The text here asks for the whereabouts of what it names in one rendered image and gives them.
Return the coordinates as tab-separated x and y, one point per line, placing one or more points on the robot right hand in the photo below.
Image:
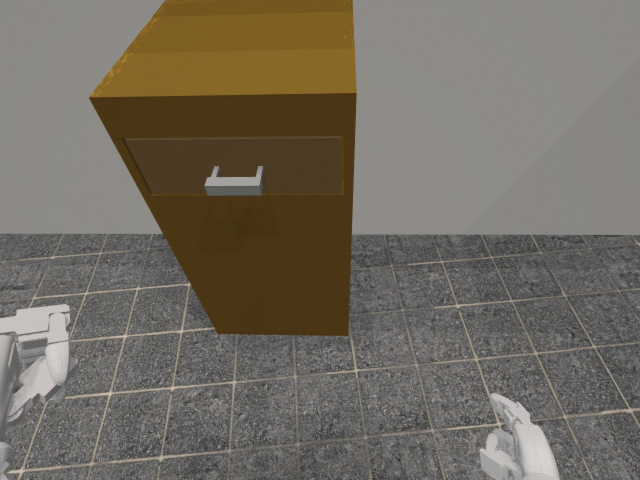
526	452

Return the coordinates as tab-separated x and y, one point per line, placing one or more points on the robot left hand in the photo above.
39	339

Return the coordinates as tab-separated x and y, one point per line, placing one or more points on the cabinet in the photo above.
270	264

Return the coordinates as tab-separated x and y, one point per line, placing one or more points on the handle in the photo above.
234	186

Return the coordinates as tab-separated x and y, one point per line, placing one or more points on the drawer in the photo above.
292	164

